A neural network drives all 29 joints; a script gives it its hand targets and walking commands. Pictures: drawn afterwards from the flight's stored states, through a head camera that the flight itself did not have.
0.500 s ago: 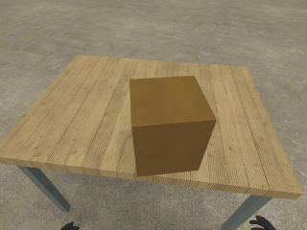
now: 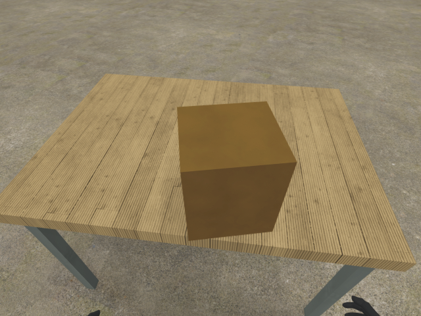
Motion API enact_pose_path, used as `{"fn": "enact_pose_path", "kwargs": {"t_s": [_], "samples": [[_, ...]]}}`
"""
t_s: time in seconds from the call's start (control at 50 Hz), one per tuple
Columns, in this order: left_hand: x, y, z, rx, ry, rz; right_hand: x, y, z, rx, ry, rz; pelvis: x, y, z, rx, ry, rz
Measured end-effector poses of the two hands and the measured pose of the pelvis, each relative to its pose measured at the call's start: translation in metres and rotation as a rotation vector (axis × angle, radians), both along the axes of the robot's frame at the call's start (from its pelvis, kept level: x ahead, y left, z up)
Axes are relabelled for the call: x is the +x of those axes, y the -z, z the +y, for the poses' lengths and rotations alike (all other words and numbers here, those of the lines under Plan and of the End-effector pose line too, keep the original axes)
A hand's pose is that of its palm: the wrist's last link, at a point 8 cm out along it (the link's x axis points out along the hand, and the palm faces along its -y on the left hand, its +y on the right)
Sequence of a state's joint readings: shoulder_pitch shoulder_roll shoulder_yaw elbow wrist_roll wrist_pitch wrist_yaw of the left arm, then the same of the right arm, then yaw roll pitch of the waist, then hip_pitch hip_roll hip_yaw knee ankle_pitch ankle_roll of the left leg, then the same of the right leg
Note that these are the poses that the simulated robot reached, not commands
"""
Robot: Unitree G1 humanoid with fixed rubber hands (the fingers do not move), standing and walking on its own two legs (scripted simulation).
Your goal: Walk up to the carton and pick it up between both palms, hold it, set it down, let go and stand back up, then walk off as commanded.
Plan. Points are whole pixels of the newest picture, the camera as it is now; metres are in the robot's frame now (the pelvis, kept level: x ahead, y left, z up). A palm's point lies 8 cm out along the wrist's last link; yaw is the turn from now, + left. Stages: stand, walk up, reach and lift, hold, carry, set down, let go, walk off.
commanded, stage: stand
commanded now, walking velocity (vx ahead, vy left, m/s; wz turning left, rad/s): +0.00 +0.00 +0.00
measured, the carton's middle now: (227, 172) +0.44 +0.00 +0.02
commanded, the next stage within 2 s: walk off in 0.08 s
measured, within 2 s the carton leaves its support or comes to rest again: neither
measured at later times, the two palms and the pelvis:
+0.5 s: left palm out of the picture +0.03 +0.28 -0.11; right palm out of the picture +0.10 -0.31 -0.10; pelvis -0.04 -0.01 -0.01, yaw +0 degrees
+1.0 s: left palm out of the picture -0.06 +0.30 -0.10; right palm out of the picture +0.00 -0.32 -0.12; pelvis -0.14 -0.01 -0.02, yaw +0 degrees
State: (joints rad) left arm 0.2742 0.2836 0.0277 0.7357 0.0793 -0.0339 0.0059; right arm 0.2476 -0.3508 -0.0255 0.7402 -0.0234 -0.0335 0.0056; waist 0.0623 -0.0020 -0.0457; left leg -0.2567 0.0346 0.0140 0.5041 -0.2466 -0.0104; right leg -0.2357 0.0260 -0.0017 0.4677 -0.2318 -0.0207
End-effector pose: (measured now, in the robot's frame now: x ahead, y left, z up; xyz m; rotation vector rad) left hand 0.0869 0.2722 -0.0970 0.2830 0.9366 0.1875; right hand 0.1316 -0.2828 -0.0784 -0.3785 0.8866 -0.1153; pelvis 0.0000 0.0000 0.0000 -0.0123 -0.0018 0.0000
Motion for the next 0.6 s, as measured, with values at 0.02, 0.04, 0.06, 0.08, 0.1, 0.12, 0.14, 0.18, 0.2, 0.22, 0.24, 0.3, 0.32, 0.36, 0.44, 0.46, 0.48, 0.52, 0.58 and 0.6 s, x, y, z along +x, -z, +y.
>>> {"fn": "enact_pose_path", "kwargs": {"t_s": [0.02,0.04,0.06,0.08,0.1,0.12,0.14,0.18,0.2,0.22,0.24,0.3,0.32,0.36,0.44,0.46,0.48,0.52,0.58,0.6], "samples": [[0.0,0.0,0.0,0.0,0.0,0.0,0.0,0.0,0.0,0.0,0.0,0.0,0.0,0.0,0.0,0.0,0.0,0.0],[0.0,0.0,0.0,0.0,0.0,0.001,0.0,0.0,0.0,0.0,0.0,0.0,0.0,0.0,0.0,0.0,0.0,0.0],[0.0,0.0,0.0,0.0,0.0,0.002,0.0,0.0,0.0,0.001,0.0,0.001,0.0,0.0,0.0,0.0,0.0,0.0],[0.0,0.0,0.0,0.0,0.0,0.002,0.0,0.0,0.0,0.001,0.0,0.001,0.0,0.0,0.0,0.0,0.0,0.0],[-0.001,0.0,0.0,0.0,0.0,0.003,0.0,0.001,0.0,0.001,0.0,0.002,0.0,0.0,0.0,0.0,0.0,0.0],[-0.001,0.0,0.0,0.001,0.0,0.004,-0.001,0.001,0.0,0.001,0.0,0.003,0.0,0.0,0.0,0.0,0.0,0.0],[-0.001,0.0,0.0,0.001,0.0,0.006,-0.001,0.001,0.0,0.001,0.0,0.004,0.0,0.0,0.0,0.0,0.0,0.0],[-0.002,0.0,0.0,0.002,0.0,0.008,-0.001,0.001,0.0,0.002,0.0,0.005,0.0,0.0,0.0,0.0,0.0,0.0],[-0.002,0.0,0.001,0.002,0.0,0.009,-0.001,0.001,0.0,0.003,0.0,0.005,0.0,0.0,0.0,0.0,0.0,-0.001],[-0.002,0.0,0.001,0.002,0.0,0.01,-0.001,0.002,0.0,0.003,0.0,0.007,0.0,0.0,0.0,0.0,0.0,-0.001],[-0.002,0.0,0.001,0.002,0.0,0.011,-0.001,0.002,0.0,0.003,0.001,0.008,-0.001,0.0,0.0,0.0,0.0,-0.001],[-0.003,0.001,0.001,0.002,0.0,0.015,-0.002,0.002,-0.001,0.0,0.0,0.011,-0.001,0.0,0.0,0.0,0.0,-0.002],[-0.004,0.002,0.001,0.004,0.002,0.021,-0.003,0.003,-0.001,-0.003,-0.001,0.017,-0.003,0.001,0.0,0.0,0.0,-0.007],[-0.01,0.004,0.004,0.012,0.006,0.044,-0.006,0.005,-0.004,-0.013,-0.003,0.034,-0.009,0.002,-0.001,0.001,0.0,-0.022],[-0.032,0.01,0.01,0.04,0.006,0.112,-0.023,0.014,-0.015,-0.032,-0.001,0.083,-0.025,0.007,-0.005,0.008,-0.001,-0.06],[-0.04,0.012,0.011,0.049,0.003,0.131,-0.028,0.017,-0.018,-0.034,0.0,0.095,-0.029,0.008,-0.007,0.011,-0.002,-0.069],[-0.047,0.012,0.01,0.058,-0.001,0.148,-0.032,0.02,-0.022,-0.035,0.0,0.107,-0.033,0.01,-0.01,0.014,-0.005,-0.079],[-0.063,0.012,0.008,0.075,-0.012,0.182,-0.038,0.025,-0.031,-0.035,-0.002,0.121,-0.04,0.012,-0.017,0.017,-0.007,-0.085],[-0.091,0.018,0.001,0.108,-0.011,0.243,-0.036,0.039,-0.049,-0.033,0.004,0.107,-0.052,0.023,-0.029,0.036,0.007,-0.047],[-0.099,0.019,0.0,0.116,-0.01,0.263,-0.037,0.044,-0.054,-0.034,0.011,0.106,-0.058,0.026,-0.031,0.038,0.01,-0.058]]}}
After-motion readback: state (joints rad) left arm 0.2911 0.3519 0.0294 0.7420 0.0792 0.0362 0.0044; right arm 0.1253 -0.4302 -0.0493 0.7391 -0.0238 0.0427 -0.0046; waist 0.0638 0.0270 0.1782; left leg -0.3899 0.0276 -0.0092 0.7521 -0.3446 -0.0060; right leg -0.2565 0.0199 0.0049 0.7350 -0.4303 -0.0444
